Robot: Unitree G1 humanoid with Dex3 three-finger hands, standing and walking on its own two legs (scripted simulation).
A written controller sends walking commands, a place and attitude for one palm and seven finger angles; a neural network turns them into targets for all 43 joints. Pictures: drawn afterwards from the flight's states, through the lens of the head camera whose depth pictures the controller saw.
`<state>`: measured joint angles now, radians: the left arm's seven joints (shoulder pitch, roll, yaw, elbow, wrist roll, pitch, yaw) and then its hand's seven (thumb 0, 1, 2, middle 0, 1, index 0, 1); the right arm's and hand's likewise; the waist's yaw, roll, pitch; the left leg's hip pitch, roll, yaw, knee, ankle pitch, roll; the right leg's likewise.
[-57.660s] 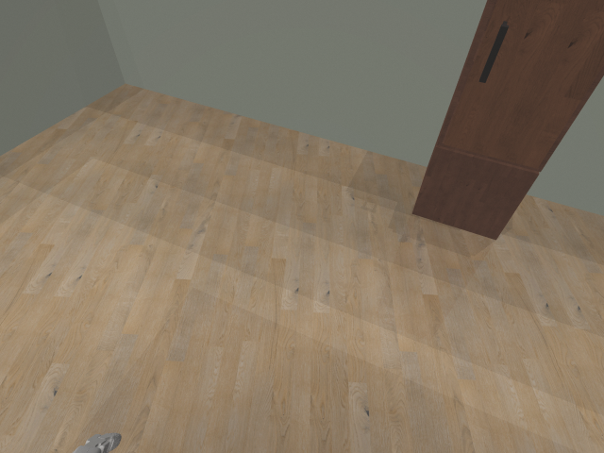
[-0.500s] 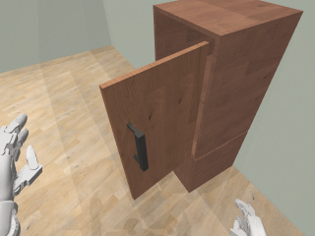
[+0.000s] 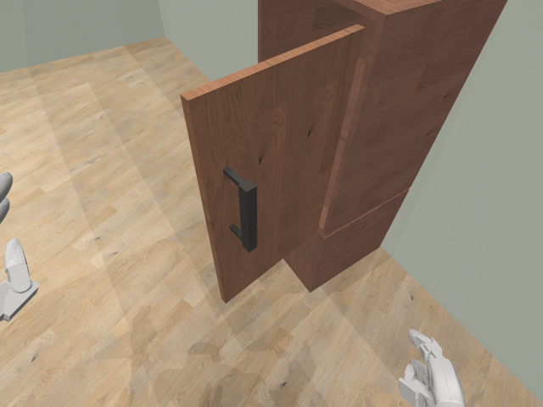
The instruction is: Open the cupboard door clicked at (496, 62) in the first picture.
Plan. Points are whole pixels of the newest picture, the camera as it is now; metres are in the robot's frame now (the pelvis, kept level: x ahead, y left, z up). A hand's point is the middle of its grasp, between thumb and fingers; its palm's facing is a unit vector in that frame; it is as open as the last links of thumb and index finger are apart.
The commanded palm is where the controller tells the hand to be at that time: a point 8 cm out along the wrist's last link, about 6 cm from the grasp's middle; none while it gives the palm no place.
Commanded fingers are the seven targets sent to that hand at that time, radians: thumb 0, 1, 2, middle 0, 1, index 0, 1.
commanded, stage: step back with the hand held close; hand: left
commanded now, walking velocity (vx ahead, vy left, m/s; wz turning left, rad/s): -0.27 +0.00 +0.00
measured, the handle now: (240, 211) +0.41 +0.09 +0.03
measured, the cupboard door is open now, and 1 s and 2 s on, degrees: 98 98 98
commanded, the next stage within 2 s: stop stepping back and stand still in 0.62 s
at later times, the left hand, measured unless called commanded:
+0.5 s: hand out of the picture +0.12 +0.28 +0.18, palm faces +0.48 -0.73 -0.48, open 7.4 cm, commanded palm +0.06 +0.30 +0.18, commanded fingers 0.00 0.90 0.90 -0.20 -0.30 -0.20 -0.30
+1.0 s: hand out of the picture +0.03 +0.23 +0.16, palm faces +0.40 -0.77 -0.50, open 7.4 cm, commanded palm -0.03 +0.26 +0.18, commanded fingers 0.00 0.90 0.90 -0.20 -0.30 -0.20 -0.30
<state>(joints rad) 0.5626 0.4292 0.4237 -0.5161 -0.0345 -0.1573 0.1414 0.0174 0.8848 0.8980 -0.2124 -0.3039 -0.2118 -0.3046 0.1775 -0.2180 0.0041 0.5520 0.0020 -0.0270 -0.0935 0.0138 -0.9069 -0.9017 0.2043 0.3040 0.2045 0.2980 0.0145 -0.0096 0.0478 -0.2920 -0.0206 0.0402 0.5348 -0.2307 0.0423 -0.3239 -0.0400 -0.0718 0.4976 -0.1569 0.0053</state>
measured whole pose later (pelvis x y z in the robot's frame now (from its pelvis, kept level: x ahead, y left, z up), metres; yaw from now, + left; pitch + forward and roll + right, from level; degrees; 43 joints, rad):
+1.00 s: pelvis -0.16 -0.04 +0.00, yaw +1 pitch -1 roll +0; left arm 0.61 0.45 0.42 -0.47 -0.06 -0.14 0.14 0.02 0.89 0.90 -0.21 -0.30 -0.21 -0.30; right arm 0.20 -0.23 0.00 0.58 -0.01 -0.11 -0.09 0.01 -0.91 -0.90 0.20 0.30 0.20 0.30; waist -0.02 -0.02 -0.01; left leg -0.41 -0.03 0.02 0.53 -0.21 0.02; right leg -0.21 0.02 -0.08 0.50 -0.29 -0.04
